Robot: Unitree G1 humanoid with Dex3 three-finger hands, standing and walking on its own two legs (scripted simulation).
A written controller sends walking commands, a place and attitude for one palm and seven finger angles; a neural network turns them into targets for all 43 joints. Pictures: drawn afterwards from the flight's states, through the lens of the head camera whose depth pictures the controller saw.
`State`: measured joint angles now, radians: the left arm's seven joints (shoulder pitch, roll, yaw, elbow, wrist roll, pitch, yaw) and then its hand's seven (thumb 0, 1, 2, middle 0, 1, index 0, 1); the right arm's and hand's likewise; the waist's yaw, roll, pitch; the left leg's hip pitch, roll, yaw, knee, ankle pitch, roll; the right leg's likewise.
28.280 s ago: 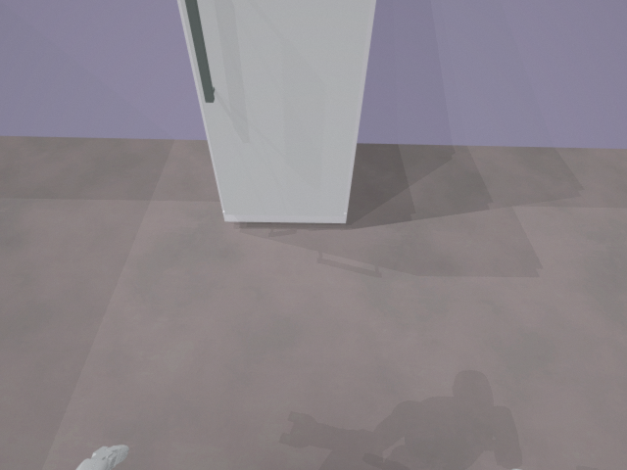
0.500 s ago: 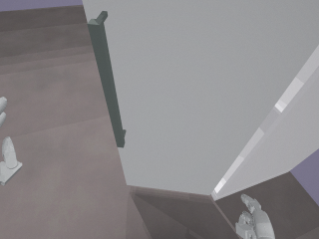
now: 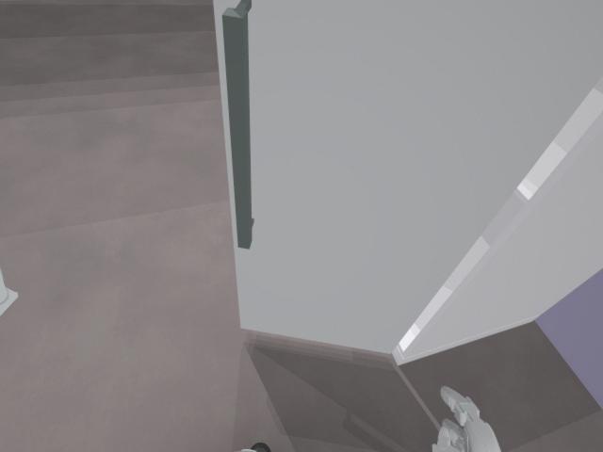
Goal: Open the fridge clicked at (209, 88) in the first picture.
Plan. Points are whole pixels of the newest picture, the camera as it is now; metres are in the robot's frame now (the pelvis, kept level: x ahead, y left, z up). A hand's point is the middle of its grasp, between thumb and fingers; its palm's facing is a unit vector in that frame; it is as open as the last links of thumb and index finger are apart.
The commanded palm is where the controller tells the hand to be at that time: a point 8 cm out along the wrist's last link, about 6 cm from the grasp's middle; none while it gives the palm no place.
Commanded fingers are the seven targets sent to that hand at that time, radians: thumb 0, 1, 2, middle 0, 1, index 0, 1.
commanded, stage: step back with the hand held close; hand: left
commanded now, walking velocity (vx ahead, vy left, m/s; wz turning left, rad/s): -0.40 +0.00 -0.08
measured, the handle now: (245, 152) +0.53 +0.14 +0.09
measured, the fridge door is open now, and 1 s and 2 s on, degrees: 64 64 64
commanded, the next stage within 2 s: stop stepping back and stand still in 0.20 s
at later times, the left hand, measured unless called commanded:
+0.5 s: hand out of the picture +0.08 +0.26 +0.16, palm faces +0.32 -0.81 -0.50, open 7.4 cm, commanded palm +0.05 +0.29 +0.18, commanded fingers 0.00 0.90 0.90 -0.20 -0.30 -0.20 -0.30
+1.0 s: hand out of the picture +0.08 +0.29 +0.17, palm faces +0.44 -0.75 -0.50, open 7.4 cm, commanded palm +0.03 +0.31 +0.18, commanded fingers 0.00 0.90 0.90 -0.20 -0.30 -0.20 -0.30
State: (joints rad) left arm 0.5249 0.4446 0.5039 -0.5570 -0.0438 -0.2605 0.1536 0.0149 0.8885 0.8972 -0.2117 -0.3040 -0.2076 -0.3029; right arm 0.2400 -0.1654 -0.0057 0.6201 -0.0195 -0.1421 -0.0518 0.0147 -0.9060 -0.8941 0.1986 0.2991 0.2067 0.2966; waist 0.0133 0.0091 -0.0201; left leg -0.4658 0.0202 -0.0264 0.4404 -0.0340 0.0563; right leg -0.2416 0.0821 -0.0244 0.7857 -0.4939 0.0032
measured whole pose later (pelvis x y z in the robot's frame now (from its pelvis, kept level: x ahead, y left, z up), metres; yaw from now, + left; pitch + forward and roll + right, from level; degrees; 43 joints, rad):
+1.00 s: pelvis -0.12 +0.02 -0.01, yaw -1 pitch +0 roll +0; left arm 0.54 0.44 0.45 -0.41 -0.03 -0.23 0.14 0.01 0.89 0.90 -0.22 -0.30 -0.21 -0.30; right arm 0.24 -0.20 0.01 0.69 -0.02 -0.10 -0.05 0.01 -0.90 -0.89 0.20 0.30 0.21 0.30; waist 0.02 0.01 -0.02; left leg -0.43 0.01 0.03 0.96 -0.42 0.00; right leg -0.30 0.02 -0.09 0.53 -0.23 -0.06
